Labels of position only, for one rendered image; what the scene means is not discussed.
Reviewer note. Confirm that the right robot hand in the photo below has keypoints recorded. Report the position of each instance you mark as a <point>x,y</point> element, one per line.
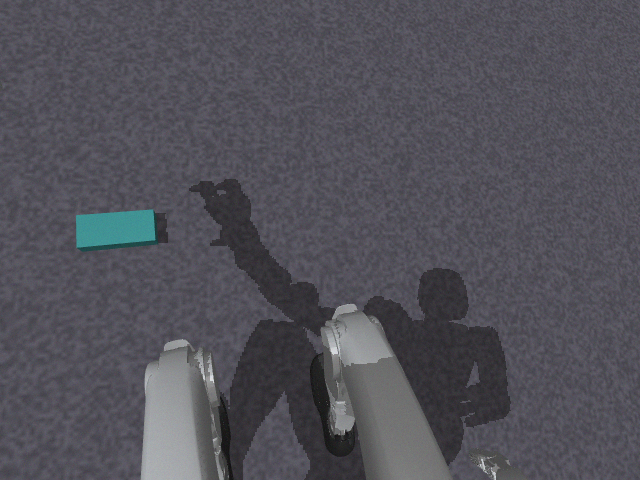
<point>495,465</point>

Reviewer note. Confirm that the right robot foot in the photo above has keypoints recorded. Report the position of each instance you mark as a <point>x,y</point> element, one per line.
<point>337,445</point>

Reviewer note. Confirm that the small box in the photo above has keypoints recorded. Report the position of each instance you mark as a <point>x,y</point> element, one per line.
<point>116,230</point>

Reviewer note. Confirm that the left robot foot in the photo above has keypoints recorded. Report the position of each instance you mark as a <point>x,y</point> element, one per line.
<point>226,437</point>

